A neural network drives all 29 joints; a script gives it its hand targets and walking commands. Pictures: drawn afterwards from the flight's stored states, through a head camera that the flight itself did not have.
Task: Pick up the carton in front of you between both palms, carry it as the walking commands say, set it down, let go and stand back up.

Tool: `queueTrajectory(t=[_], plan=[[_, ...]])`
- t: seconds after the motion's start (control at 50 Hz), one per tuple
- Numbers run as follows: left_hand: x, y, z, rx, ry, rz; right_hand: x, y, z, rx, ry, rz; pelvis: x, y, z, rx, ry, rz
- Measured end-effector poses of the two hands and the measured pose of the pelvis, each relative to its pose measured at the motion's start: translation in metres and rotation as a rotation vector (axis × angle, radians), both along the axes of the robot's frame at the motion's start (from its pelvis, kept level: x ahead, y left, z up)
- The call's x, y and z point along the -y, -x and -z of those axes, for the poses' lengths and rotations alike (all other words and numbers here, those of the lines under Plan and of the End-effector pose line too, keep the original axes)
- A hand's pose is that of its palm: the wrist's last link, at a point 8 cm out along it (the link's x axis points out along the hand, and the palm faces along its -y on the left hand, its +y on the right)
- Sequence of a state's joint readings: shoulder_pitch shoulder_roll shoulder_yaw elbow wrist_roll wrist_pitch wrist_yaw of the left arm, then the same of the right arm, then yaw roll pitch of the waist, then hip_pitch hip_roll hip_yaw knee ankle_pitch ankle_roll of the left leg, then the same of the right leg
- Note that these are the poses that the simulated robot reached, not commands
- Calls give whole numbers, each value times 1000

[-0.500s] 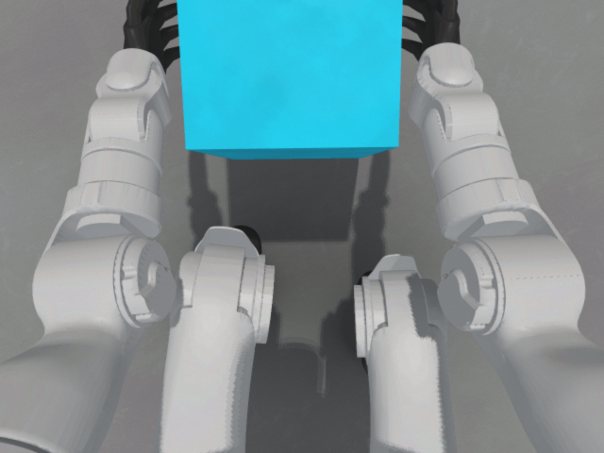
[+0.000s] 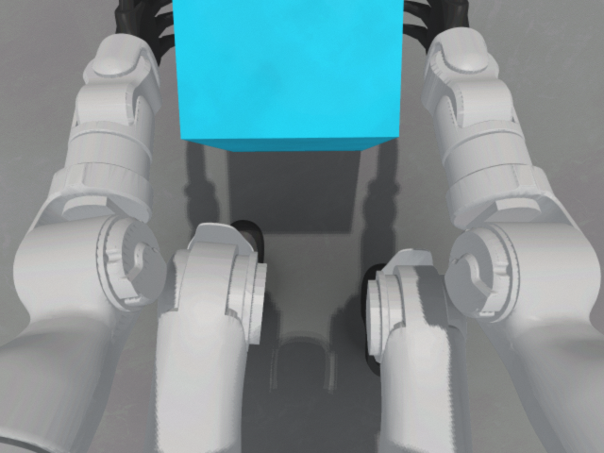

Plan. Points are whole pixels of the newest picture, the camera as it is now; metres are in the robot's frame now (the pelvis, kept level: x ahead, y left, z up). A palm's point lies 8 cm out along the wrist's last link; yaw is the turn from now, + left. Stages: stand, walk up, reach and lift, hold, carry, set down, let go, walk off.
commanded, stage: set down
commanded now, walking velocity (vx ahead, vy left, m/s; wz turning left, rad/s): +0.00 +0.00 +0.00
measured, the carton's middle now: (293, 64) +0.51 +0.09 -0.25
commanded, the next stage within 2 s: let go in 1.42 s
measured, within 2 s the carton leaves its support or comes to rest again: neither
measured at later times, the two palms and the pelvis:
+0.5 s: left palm (97, 26) +0.50 +0.29 -0.17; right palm (471, 28) +0.55 -0.09 -0.17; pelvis +0.00 +0.01 +0.00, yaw +0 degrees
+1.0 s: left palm out of the picture +0.50 +0.29 +0.00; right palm out of the picture +0.56 -0.09 +0.00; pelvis +0.01 +0.01 +0.11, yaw +0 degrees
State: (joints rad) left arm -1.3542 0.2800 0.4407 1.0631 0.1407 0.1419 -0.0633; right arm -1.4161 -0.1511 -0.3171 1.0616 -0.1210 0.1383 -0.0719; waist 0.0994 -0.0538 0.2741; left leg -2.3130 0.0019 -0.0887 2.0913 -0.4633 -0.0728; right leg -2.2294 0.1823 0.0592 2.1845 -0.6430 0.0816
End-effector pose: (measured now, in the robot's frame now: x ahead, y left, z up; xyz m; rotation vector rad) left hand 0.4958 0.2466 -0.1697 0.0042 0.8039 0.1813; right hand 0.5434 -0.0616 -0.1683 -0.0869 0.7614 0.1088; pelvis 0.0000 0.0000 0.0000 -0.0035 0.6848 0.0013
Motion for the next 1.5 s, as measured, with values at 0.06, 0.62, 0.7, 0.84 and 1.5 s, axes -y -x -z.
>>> queueTrajectory(t=[0.06,0.62,0.7,0.84,1.5], plan=[[0,-1,1,6,-2,0,0,-1,1,8,0,-7,0,1,1,7,-1,-1],[-40,-7,-54,173,-33,-108,19,-11,-58,148,54,56,-10,1,-20,22,20,-26],[-42,-2,-86,157,-36,-114,18,-12,-91,129,58,68,-10,-2,-42,-17,26,-32],[-43,-2,-130,161,-46,-110,22,-13,-132,131,58,79,-11,-8,-75,-83,33,-36],[-56,6,-318,163,-55,-70,30,-8,-317,140,71,61,-22,-42,-245,-102,29,-53]])
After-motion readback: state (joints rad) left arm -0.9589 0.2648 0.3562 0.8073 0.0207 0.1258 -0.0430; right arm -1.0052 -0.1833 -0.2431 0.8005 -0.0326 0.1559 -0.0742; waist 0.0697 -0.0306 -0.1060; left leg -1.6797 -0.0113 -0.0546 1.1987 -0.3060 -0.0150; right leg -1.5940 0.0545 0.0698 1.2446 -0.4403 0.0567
